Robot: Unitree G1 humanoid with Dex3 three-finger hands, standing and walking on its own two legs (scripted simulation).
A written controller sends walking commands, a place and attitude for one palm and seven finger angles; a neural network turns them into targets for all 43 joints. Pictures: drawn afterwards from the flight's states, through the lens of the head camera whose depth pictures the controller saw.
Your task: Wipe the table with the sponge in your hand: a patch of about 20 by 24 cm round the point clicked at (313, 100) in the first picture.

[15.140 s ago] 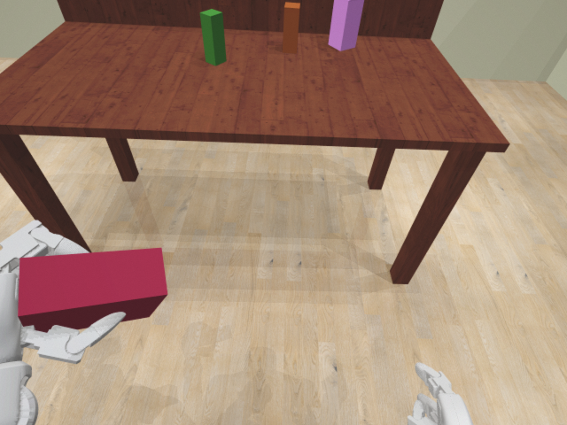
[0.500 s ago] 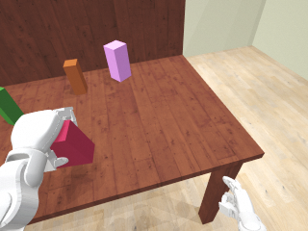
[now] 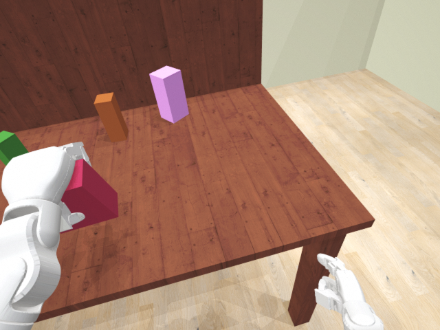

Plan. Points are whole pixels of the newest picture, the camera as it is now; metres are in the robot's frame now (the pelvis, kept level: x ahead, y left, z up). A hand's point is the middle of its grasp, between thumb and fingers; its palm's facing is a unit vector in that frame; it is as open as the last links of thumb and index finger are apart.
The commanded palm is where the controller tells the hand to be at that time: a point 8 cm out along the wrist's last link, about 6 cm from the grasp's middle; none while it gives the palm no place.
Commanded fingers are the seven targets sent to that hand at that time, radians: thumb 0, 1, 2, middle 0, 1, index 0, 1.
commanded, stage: turn the palm down, sponge in hand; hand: left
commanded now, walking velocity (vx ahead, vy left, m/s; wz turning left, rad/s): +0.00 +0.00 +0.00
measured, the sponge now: (78, 203) +0.25 +0.30 +0.14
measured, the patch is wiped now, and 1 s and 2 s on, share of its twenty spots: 0.00 0.00 0.00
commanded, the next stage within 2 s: move the sponge above the wiping area in 0.06 s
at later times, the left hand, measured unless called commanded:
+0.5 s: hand (66, 203) +0.23 +0.30 +0.16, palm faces +0.13 -0.04 -0.99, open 9.3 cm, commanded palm +0.19 +0.28 +0.21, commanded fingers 0.00 0.10 1.30 -1.20 -1.60 -1.20 -1.60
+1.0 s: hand (71, 227) +0.21 +0.31 +0.11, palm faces +0.02 -0.13 -0.99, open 9.3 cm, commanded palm +0.19 +0.29 +0.19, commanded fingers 0.00 0.10 1.30 -1.20 -1.60 -1.20 -1.60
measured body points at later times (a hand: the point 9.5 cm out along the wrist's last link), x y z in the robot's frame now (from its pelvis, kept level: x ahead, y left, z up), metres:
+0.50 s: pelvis -0.01 -0.02 +0.00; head -0.03 -0.07 +0.44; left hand +0.22 +0.30 +0.21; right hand +0.25 -0.22 -0.08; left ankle +0.00 +0.11 -0.74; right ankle +0.04 -0.08 -0.74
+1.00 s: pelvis +0.00 +0.00 +0.00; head -0.02 -0.05 +0.45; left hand +0.21 +0.31 +0.17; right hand +0.26 -0.20 -0.08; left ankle +0.00 +0.11 -0.74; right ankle +0.04 -0.08 -0.74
